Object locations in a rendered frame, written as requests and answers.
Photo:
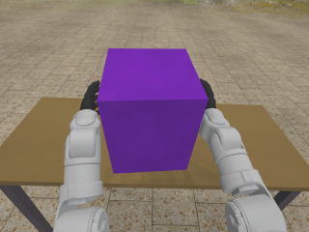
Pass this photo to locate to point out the right robot hand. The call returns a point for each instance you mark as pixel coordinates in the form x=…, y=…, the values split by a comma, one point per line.
x=211, y=102

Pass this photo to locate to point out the robot right forearm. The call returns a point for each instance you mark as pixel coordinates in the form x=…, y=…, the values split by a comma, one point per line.
x=237, y=175

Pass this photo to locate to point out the robot left upper arm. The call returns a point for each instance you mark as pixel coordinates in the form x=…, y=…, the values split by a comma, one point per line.
x=88, y=219

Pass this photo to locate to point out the left robot hand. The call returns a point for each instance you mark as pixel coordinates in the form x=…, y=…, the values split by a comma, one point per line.
x=90, y=97

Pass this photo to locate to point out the table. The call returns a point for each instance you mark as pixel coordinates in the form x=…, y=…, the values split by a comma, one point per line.
x=34, y=155

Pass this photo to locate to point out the robot left forearm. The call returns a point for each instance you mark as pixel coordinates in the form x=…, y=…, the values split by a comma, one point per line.
x=82, y=161

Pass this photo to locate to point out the carton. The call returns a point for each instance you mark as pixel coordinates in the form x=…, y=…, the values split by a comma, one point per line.
x=151, y=103

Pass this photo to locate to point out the robot right upper arm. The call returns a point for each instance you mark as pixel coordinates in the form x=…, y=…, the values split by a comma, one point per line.
x=254, y=213

